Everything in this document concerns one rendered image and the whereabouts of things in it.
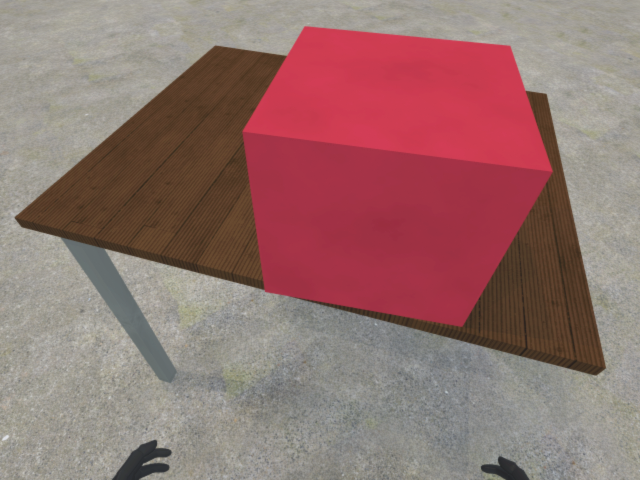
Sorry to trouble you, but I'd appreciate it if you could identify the left robot hand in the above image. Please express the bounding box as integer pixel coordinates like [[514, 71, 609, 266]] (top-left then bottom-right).
[[112, 440, 172, 480]]

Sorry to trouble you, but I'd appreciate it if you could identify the carton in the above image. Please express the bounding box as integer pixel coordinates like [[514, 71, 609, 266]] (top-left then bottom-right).
[[242, 26, 553, 327]]

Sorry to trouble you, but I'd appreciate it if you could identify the right robot hand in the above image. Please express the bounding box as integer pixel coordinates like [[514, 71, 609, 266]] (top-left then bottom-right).
[[481, 456, 530, 480]]

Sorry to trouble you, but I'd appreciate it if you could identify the table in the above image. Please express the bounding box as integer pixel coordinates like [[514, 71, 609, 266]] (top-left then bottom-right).
[[14, 45, 606, 383]]

